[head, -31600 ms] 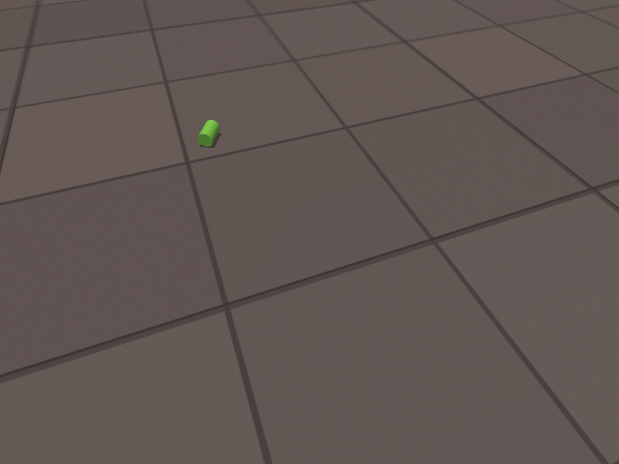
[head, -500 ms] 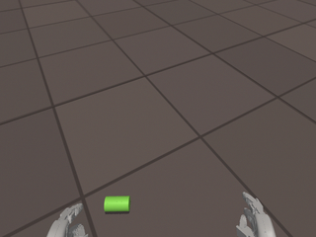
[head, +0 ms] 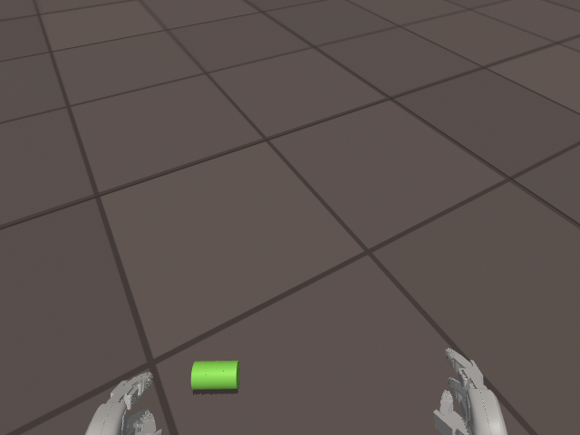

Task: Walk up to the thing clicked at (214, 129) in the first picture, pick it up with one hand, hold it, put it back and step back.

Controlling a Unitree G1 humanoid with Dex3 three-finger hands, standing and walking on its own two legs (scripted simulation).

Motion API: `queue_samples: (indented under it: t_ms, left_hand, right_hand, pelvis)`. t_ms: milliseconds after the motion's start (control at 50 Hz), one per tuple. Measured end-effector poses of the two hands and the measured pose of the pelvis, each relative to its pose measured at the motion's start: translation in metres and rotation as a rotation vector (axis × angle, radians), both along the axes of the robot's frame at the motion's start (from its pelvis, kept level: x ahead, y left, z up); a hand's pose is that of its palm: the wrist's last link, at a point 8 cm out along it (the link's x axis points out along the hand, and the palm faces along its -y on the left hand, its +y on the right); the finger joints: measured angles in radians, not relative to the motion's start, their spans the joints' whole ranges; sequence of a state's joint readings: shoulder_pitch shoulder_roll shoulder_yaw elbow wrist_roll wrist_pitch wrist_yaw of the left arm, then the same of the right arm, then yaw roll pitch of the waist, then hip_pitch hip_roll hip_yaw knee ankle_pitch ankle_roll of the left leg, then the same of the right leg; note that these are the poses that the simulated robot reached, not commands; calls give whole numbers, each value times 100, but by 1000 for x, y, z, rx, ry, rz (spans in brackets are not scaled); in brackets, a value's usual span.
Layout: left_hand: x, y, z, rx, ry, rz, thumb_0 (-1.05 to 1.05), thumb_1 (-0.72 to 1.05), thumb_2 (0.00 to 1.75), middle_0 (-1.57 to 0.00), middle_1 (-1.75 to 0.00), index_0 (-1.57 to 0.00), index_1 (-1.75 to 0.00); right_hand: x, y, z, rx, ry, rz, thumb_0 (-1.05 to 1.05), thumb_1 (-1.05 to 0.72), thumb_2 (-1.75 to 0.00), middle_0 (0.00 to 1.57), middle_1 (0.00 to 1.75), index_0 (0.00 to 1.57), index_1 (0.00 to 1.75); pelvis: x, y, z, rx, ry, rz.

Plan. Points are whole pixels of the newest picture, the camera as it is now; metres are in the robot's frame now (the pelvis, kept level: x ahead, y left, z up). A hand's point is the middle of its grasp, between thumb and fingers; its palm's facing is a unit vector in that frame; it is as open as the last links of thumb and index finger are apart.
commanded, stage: home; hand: left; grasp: from above
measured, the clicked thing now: (216, 374) +0.45 +0.22 -0.67
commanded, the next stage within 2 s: stand in 0.90 s
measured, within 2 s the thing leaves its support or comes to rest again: neither
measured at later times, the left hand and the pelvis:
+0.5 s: hand out of the picture +0.17 +0.18 -0.04, palm faces +0.04 -0.98 -0.20, open 7.4 cm; pelvis +0.00 +0.00 +0.00, yaw +0 degrees
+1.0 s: hand (157, 433) +0.17 +0.18 -0.04, palm faces +0.04 -0.98 -0.20, open 7.4 cm; pelvis +0.01 +0.00 +0.00, yaw +0 degrees
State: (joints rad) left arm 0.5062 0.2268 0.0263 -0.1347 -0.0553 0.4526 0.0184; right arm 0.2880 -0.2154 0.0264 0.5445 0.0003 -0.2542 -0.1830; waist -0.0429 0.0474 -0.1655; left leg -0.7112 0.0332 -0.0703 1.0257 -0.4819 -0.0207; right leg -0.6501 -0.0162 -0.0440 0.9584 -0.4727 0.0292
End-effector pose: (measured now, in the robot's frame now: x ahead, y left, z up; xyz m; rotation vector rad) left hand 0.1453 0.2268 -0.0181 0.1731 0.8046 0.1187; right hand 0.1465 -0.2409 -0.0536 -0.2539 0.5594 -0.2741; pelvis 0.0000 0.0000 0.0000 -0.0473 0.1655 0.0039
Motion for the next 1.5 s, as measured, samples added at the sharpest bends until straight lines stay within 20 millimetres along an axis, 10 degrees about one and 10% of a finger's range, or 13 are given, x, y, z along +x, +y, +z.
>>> queue_samples:
  t_ms: [1000,1080,1500]
  left_hand:
    - [7,1,0,5,0,-4,1,91,89,-20,-30,-20,-30]
    - [12,13,-19,97,-26,-42,1,90,89,-20,-30,-20,-30]
    - [-112,67,-54,114,431,112,1,91,89,-20,-30,-20,-30]
  right_hand:
    - [4,-1,-1,2,17,-8,2,-90,-89,20,30,20,30]
    - [-2,-5,-19,-42,239,128,1,-90,-89,20,30,20,30]
    - [-86,-19,-15,49,637,-8,1,-90,-89,20,30,20,30]
  pelvis:
    - [6,1,-1,-2,11,-1]
    - [-1,0,8,25,-76,2]
    - [-5,14,53,37,-221,7]
